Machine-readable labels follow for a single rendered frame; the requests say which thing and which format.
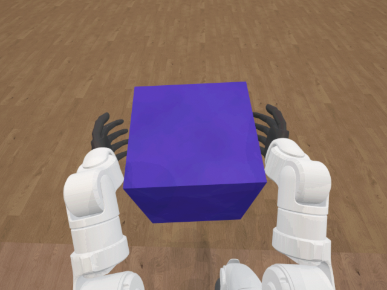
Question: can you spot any robot right thigh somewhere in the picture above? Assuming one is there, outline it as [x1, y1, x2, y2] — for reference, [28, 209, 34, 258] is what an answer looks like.
[220, 263, 262, 290]

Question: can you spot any carton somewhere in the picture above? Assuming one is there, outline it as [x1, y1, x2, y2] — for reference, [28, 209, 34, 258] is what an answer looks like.
[123, 82, 267, 224]

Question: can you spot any robot right hand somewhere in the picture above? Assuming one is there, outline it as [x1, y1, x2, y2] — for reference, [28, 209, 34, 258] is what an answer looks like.
[253, 104, 289, 158]

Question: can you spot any robot left hand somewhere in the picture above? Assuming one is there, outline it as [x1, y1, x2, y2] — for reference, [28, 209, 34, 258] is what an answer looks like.
[91, 112, 129, 161]

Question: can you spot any left robot upper arm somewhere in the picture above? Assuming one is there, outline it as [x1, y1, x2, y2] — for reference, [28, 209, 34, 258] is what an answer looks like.
[80, 271, 145, 290]

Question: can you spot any left robot forearm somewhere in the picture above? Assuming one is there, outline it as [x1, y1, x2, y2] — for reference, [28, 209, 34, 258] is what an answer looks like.
[63, 147, 129, 290]

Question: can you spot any right robot upper arm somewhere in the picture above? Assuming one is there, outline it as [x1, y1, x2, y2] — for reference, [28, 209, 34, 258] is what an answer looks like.
[262, 263, 334, 290]

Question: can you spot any right robot forearm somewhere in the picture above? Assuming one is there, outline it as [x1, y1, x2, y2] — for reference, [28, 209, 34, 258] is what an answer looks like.
[264, 138, 336, 290]

